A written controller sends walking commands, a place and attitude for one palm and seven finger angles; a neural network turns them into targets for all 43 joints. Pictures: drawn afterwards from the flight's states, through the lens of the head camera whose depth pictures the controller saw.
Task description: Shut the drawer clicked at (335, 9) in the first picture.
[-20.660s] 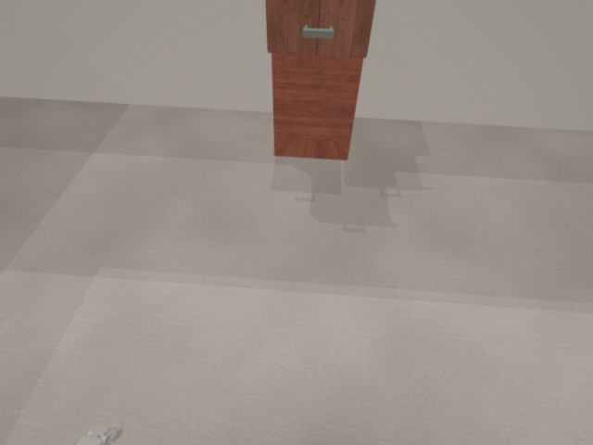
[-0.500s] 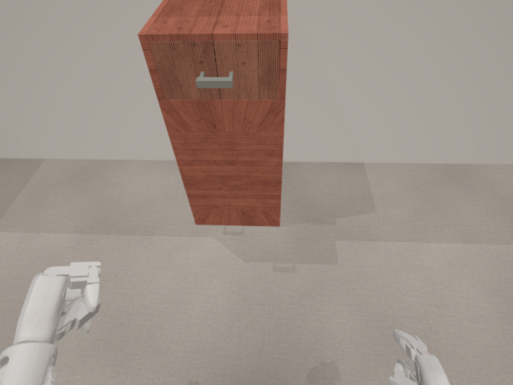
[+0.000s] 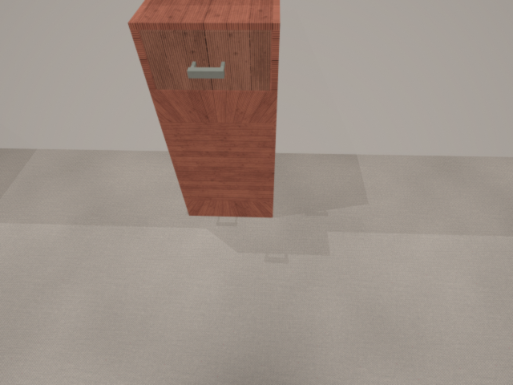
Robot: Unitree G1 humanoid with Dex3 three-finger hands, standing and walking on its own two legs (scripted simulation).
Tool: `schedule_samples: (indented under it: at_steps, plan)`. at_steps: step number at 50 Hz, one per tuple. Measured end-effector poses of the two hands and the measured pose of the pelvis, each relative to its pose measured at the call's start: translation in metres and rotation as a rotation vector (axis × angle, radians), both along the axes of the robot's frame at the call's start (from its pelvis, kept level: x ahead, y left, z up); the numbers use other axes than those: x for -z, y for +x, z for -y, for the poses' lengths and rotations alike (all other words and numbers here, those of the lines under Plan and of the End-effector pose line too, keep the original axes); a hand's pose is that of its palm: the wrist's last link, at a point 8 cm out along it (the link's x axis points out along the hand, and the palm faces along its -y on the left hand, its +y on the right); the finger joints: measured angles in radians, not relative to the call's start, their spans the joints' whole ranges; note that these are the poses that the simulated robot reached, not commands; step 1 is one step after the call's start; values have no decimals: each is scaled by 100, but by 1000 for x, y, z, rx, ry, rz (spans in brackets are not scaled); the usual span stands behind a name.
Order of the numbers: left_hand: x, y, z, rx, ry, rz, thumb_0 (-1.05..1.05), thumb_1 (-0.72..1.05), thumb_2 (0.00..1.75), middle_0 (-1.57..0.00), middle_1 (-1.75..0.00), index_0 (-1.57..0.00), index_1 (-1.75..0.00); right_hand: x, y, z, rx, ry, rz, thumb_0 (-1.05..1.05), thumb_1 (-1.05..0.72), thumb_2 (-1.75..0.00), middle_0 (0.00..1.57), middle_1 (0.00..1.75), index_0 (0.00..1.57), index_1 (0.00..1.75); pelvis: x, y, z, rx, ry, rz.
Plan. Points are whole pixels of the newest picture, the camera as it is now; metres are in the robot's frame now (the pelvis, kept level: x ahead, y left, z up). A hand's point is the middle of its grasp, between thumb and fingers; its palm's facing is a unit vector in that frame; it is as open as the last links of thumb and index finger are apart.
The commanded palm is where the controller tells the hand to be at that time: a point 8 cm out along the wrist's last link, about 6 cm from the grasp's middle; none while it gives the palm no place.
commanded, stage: let the arm hang, fingers relaxed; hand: left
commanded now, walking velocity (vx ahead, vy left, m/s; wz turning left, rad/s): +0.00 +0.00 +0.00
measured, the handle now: (207, 68) +0.91 +0.20 +0.02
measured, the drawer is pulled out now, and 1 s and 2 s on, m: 0.00 0.00 0.00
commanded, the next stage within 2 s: look to check the result in 0.52 s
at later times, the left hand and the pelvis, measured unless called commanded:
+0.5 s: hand out of the picture +0.04 +0.16 -0.17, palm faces +0.01 -0.98 -0.22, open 7.3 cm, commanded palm none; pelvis +0.01 -0.01 +0.00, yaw -1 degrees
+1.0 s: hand out of the picture +0.03 +0.16 -0.17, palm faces +0.02 -0.97 -0.23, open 7.4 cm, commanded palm none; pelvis +0.03 -0.03 +0.00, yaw -1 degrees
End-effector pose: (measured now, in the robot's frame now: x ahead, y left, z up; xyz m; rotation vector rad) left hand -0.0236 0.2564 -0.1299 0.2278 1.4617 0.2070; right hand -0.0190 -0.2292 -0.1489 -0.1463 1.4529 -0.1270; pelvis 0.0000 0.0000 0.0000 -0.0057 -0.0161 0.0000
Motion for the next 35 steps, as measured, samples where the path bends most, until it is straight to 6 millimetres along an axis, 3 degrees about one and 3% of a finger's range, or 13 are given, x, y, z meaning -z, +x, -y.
schedule_samples:
  at_steps: [8, 17, 35]
  plan:
    - [0, 26, 12, 12, -7, 55, 1, 90, 90, -30, -43, -30, -42, 5, 0, -9, 26, 33, 12, 1, -91, -90, 20, 30, 20, 30, -1, 3, 4, 8, 7, 7]
    - [7, 57, 39, 29, -58, 122, 1, 91, 90, -21, -32, -21, -32, 3, 5, -11, 43, 36, 24, 0, -91, -90, 19, 30, 20, 30, -2, 8, 9, 12, 10, 10]
    - [6, 40, 50, -9, -59, 44, 1, 91, 90, -20, -30, -20, -30, 3, 13, -1, 47, 29, -6, 0, -91, -90, 19, 30, 20, 29, -4, 20, 18, 9, 9, 10]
